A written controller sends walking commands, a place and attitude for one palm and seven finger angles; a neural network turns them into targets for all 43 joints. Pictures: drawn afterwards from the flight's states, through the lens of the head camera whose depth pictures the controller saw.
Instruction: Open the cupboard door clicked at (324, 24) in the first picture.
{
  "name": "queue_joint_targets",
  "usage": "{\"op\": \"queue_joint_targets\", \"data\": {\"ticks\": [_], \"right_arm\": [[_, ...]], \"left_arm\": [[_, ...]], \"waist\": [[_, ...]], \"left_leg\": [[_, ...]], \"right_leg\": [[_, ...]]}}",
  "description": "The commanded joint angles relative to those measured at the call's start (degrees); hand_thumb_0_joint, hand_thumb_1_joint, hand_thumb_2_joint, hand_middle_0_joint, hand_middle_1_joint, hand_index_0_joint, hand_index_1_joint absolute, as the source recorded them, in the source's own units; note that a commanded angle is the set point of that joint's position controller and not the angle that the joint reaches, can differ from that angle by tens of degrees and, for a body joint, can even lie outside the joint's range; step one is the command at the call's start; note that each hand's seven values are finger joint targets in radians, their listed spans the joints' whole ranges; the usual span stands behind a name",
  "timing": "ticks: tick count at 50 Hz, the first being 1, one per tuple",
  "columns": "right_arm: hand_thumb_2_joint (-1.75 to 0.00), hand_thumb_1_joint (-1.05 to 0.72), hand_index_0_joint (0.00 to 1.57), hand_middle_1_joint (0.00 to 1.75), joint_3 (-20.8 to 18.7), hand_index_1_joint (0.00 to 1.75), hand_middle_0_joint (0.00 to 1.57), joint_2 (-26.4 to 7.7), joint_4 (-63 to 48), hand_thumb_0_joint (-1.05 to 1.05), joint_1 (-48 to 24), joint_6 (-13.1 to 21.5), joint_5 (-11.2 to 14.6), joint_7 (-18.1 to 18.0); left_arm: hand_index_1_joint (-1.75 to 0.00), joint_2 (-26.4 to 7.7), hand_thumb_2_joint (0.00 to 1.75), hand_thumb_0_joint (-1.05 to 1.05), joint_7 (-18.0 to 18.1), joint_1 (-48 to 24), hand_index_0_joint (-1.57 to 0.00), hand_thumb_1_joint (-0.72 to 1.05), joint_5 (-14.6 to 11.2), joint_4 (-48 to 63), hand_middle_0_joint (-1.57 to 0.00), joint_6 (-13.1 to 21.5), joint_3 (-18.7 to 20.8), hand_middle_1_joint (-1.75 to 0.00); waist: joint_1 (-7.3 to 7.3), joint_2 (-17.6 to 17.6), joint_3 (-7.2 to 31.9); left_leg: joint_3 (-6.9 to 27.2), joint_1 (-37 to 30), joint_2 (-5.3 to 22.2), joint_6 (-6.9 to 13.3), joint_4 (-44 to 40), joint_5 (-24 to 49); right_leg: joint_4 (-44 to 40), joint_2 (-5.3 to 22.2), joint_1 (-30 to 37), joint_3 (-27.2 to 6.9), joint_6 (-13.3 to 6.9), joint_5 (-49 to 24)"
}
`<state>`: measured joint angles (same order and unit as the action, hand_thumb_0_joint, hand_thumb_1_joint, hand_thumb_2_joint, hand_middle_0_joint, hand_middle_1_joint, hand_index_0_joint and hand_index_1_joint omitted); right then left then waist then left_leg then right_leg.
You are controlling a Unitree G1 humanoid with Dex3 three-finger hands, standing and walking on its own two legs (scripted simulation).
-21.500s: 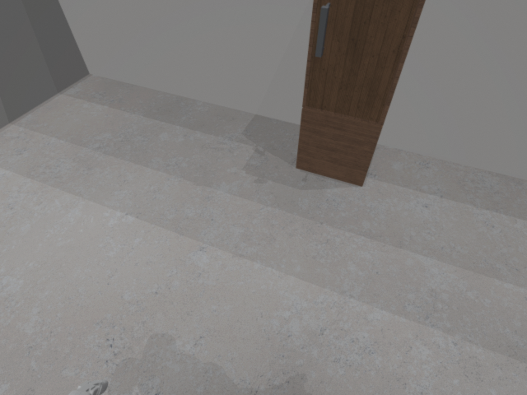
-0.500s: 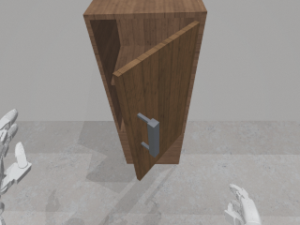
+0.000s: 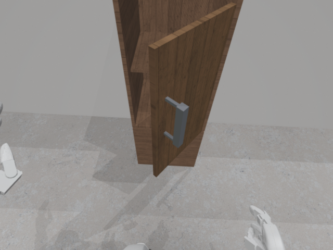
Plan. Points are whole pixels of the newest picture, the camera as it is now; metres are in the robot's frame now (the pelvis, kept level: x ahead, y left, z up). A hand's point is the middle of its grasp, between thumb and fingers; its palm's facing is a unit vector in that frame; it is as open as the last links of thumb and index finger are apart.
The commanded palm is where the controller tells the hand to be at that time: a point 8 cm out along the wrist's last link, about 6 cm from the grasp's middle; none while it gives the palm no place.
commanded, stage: step back with the hand held close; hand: left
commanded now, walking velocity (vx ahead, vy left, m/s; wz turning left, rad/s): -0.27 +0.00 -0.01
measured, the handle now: (173, 123) +0.45 +0.01 +0.02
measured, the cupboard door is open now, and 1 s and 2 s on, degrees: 51 51 51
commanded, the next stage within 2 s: stop stepping back and stand still in 0.52 s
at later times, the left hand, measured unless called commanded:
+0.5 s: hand out of the picture +0.13 +0.27 +0.18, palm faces +0.43 -0.80 -0.41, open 7.5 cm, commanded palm +0.07 +0.30 +0.19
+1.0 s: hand out of the picture +0.05 +0.22 +0.18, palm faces +0.32 -0.82 -0.47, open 7.5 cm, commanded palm +0.00 +0.26 +0.19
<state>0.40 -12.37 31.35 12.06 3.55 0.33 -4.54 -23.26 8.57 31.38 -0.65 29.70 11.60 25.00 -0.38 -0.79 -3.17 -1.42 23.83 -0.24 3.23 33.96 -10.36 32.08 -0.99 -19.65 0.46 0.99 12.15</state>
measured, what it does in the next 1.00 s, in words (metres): walks backwards: right foot, then left foot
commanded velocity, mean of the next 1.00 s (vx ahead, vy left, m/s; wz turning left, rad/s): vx -0.17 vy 0.03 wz -0.03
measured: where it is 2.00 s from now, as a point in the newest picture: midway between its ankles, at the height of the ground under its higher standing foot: outside the picture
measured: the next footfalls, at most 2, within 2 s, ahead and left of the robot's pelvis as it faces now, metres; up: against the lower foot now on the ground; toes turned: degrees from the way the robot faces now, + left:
right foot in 0.64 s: -0.23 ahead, -0.12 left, +0.00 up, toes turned -6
left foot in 0.76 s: -0.08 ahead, +0.08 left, +0.00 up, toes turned -7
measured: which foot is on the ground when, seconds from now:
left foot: down 0.00-0.66, up 0.68-0.74, down 0.76-1.00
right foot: down 0.00-0.28, up 0.30-0.62, down 0.64-1.00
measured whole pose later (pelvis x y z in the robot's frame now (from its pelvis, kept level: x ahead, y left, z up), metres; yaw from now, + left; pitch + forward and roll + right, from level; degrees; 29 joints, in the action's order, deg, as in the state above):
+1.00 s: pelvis -0.16 -0.02 +0.00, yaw -5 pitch +0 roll -1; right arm -0.7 -13.5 37.4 16.9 5.9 -0.3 -4.4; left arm -25.0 8.3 34.9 -3.6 29.9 11.4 25.0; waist 2.5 0.2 2.7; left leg 0.2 28.0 0.2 -0.6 33.7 -9.5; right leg 27.4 -1.7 -2.8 1.7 -1.5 25.1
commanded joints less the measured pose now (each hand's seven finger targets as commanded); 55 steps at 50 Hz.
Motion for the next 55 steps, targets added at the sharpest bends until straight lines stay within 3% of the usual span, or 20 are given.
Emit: {"op": "queue_joint_targets", "data": {"ticks": [1, 6, 9, 12, 14, 15, 18, 27, 29, 31, 32, 34, 36, 38, 41, 44, 47, 50, 52, 55], "right_arm": [[-0.9, -0.9, 0.2, 0.3, -3.62, 0.3, 0.2, -8.55, -8.33, 0.0, -5.43, 4.97, -0.27, -0.71], [-0.9, -0.9, 0.2, 0.3, -3.69, 0.3, 0.2, -6.87, -5.4, 0.0, -3.54, 5.06, -0.78, 0.02], [-0.9, -0.9, 0.2, 0.3, -3.83, 0.3, 0.2, -5.86, -3.57, 0.0, -3.87, 3.52, -0.52, 0.33], [-0.9, -0.9, 0.2, 0.3, -3.67, 0.3, 0.2, -7.21, -4.37, 0.0, -6.12, 3.07, -0.27, -0.45], [-0.9, -0.9, 0.2, 0.3, -4.06, 0.3, 0.2, -8.52, -5.75, 0.0, -7.65, 4.08, -0.42, -0.83], [-0.9, -0.9, 0.2, 0.3, -4.47, 0.3, 0.2, -7.69, -5.9, 0.0, -8.01, 4.85, -0.84, -0.78], [-0.9, -0.9, 0.2, 0.3, -5.14, 0.3, 0.2, -6.71, -3.86, 0.0, -7.06, 6.91, -1.41, 0.75], [-0.9, -0.9, 0.2, 0.3, -3.74, 0.3, 0.2, -5.94, -0.66, 0.0, -5.49, 7.56, -2.46, 1.16], [-0.9, -0.9, 0.2, 0.3, -3.54, 0.3, 0.2, -5.68, -1.01, 0.0, -6.19, 6.01, -2.31, 1.55], [-0.9, -0.9, 0.2, 0.3, -2.93, 0.3, 0.2, -5.2, -1.88, 0.0, -7.58, 4.72, -1.71, 1.53], [-0.9, -0.9, 0.2, 0.3, -2.18, 0.3, 0.2, -5.41, -2.68, 0.0, -8.4, 5.22, -1.73, 1.22], [-0.9, -0.9, 0.2, 0.3, -2.66, 0.3, 0.2, -5.73, -3.69, 0.0, -7.74, 5.19, -0.17, 0.8], [-0.9, -0.9, 0.2, 0.3, -1.56, 0.3, 0.2, -5.02, -4.41, 0.0, -7.18, 4.14, -0.19, 0.0], [-0.9, -0.9, 0.2, 0.3, -1.67, 0.3, 0.2, -6.49, -3.79, 0.0, -5.65, 4.27, 0.24, -0.5], [-0.9, -0.9, 0.2, 0.3, -1.83, 0.3, 0.2, -7.27, -3.81, 0.0, -5.37, 5.91, -0.41, -0.74], [-0.9, -0.9, 0.2, 0.3, -2.31, 0.3, 0.2, -7.22, -4.41, 0.0, -5.25, 6.28, -0.86, -0.73], [-0.9, -0.9, 0.2, 0.3, -3.14, 0.3, 0.2, -6.28, -3.82, 0.0, -4.03, 5.67, -0.46, -0.33], [-0.9, -0.9, 0.2, 0.3, -3.14, 0.3, 0.2, -6.67, -1.56, 0.0, -3.11, 5.62, -0.52, -0.27], [-0.9, -0.9, 0.2, 0.3, -2.65, 0.3, 0.2, -6.57, -1.17, 0.0, -2.51, 6.72, -0.25, -0.81], [-0.9, -0.9, 0.2, 0.3, -2.75, 0.3, 0.2, -7.58, -1.09, 0.0, -2.63, 7.99, -0.32, -1.71]], "left_arm": [[-0.3, -9.59, 0.9, 0.0, 1.14, -2.9, -0.2, 0.9, 0.22, 12.82, -0.2, 4.78, 7.71, -0.3], [-0.3, -10.51, 0.9, 0.0, 1.62, -4.29, -0.2, 0.9, -1.02, 13.86, -0.2, 5.29, 6.6, -0.3], [-0.3, -11.19, 0.9, 0.0, 2.35, -5.25, -0.2, 0.9, -1.11, 11.65, -0.2, 4.6, 6.1, -0.3], [-0.3, -11.76, 0.9, 0.0, 2.23, -4.2, -0.2, 0.9, -1.47, 12.85, -0.2, 4.58, 6.87, -0.3], [-0.3, -12.2, 0.9, 0.0, 1.74, -2.11, -0.2, 0.9, -0.8, 14.0, -0.2, 5.81, 9.8, -0.3], [-0.3, -12.81, 0.9, 0.0, 1.39, -2.57, -0.2, 0.9, -0.49, 14.79, -0.2, 6.29, 9.94, -0.3], [-0.3, -10.85, 0.9, 0.0, 1.46, -1.66, -0.2, 0.9, -1.68, 16.11, -0.2, 5.79, 8.54, -0.3], [-0.3, -11.53, 0.9, 0.0, 1.02, -3.5, -0.2, 0.9, -4.21, 16.25, -0.2, 5.33, 6.04, -0.3], [-0.3, -13.72, 0.9, 0.0, 0.27, -2.94, -0.2, 0.9, -4.72, 15.38, -0.2, 6.28, 8.12, -0.3], [-0.3, -17.0, 0.9, 0.0, 0.38, -2.97, -0.2, 0.9, -4.93, 15.58, -0.2, 7.5, 10.78, -0.3], [-0.3, -18.88, 0.9, 0.0, 0.89, -2.49, -0.2, 0.9, -4.48, 14.33, -0.2, 7.54, 12.53, -0.3], [-0.3, -15.39, 0.9, 0.0, 0.48, -0.1, -0.2, 0.9, -3.76, 11.72, -0.2, 5.64, 9.66, -0.3], [-0.3, -14.65, 0.9, 0.0, 0.49, 4.22, -0.2, 0.9, -4.06, 9.83, -0.2, 3.03, 10.13, -0.3], [-0.3, -13.97, 0.9, 0.0, 0.4, 0.28, -0.2, 0.9, -4.25, 10.25, -0.2, 2.73, 8.83, -0.3], [-0.3, -13.88, 0.9, 0.0, 0.59, -1.74, -0.2, 0.9, -3.66, 10.35, -0.2, 3.55, 8.01, -0.3], [-0.3, -12.78, 0.9, 0.0, 0.75, -0.74, -0.2, 0.9, -3.26, 11.65, -0.2, 3.72, 7.67, -0.3], [-0.3, -13.08, 0.9, 0.0, 0.75, 3.2, -0.2, 0.9, -3.47, 11.29, -0.2, 3.6, 8.08, -0.3], [-0.3, -12.41, 0.9, 0.0, 1.32, -1.75, -0.2, 0.9, -2.88, 9.9, -0.2, 3.22, 7.1, -0.3], [-0.3, -11.46, 0.9, 0.0, 1.2, -6.48, -0.2, 0.9, -2.03, 5.53, -0.2, 3.7, 5.35, -0.3], [-0.3, -11.63, 0.9, 0.0, 0.79, -8.51, -0.2, 0.9, -1.51, 3.17, -0.2, 4.22, 5.01, -0.3]], "waist": [[0.04, -7.22, 6.87], [1.24, 6.88, 6.57], [1.81, 10.15, 8.01], [1.45, -1.09, 4.95], [0.23, -17.22, 8.98], [0.28, -18.45, 9.71], [-0.27, -6.4, 10.76], [-0.08, -14.33, 18.43], [-0.71, -9.27, 18.15], [-0.53, 1.51, 17.18], [-0.82, 2.77, 14.84], [-0.01, 12.61, 13.17], [1.51, 7.23, 12.97], [2.32, -1.59, 11.25], [1.36, -9.71, 9.3], [0.79, -9.81, 5.41], [1.29, 2.59, 6.33], [1.51, 6.32, 3.04], [2.33, 2.86, -0.16], [1.36, -6.79, 4.32]], "left_leg": [[10.94, 19.11, 9.47, 2.78, -17.85, -31.16], [2.75, -1.26, -0.23, -2.8, 4.88, -15.45], [0.92, -8.93, -1.36, -3.48, 12.09, -10.87], [7.75, -3.56, 3.49, -1.34, -8.74, -10.32], [22.58, 16.35, 17.11, 4.5, -26.82, -28.79], [26.96, 20.38, 20.62, 6.63, -31.57, -32.97], [19.04, 1.67, 17.95, 6.38, -22.52, -14.91], [9.41, -18.75, 13.13, -1.82, -25.05, 0.95], [4.7, -21.11, 11.1, -3.75, -16.08, 12.58], [0.77, -21.43, 6.31, -4.61, -1.86, 5.63], [-1.62, -18.01, 3.29, -5.05, 2.51, -1.67], [-1.1, -11.31, -0.37, -3.74, 9.83, -2.22], [-0.72, -11.89, 0.05, -2.87, 4.3, 5.93], [1.0, -19.07, 2.14, -1.5, -2.85, 17.89], [11.14, -16.23, 7.23, 0.48, -12.99, 4.38], [9.88, -4.99, 5.26, -3.25, -20.52, -18.84], [1.67, -13.92, 0.0, -4.85, 0.98, -5.28], [2.48, -6.63, 1.14, -4.12, 12.32, -1.83], [1.77, -8.5, 2.36, -3.18, -0.49, 3.4], [8.47, -18.56, 6.01, 0.04, -7.39, 20.93]], "right_leg": [[4.95, -1.4, 19.77, -3.25, -0.29, 2.84], [-14.34, 10.3, -5.03, -16.65, -6.18, 9.48], [-16.57, 13.93, -10.83, -14.53, -7.11, 4.79], [-8.0, 4.67, -6.18, -6.59, -2.16, 5.53], [16.4, -4.86, 14.67, -0.7, 0.71, 7.04], [28.68, -6.1, 16.83, -2.34, 0.48, 11.35], [33.1, -3.9, 0.43, -4.27, -0.28, 15.69], [-3.95, -4.29, 6.72, 2.37, -2.97, 18.21], [-17.38, -1.03, 7.02, -0.72, -4.18, 7.68], [-19.93, 10.15, -0.14, -10.09, -6.72, -6.81], [-20.29, 13.55, -1.97, -9.3, -6.18, -10.38], [-13.06, 11.49, 2.89, -5.16, -3.53, -28.88], [-7.93, 9.52, 5.46, -1.6, -3.28, -31.49], [-5.25, 4.99, 2.07, 0.74, -0.16, -21.59], [-4.8, -0.37, 1.44, 3.12, -0.13, 6.0], [-10.41, -1.31, 7.89, 3.58, -2.92, 17.65], [-20.02, 7.89, -4.13, -5.34, -7.27, 22.52], [-18.85, 14.08, -2.92, -10.03, -9.75, 5.81], [-12.48, 9.41, 1.49, -4.15, -5.24, -8.01], [-3.71, 1.25, 0.83, 0.3, -0.14, -8.69]]}}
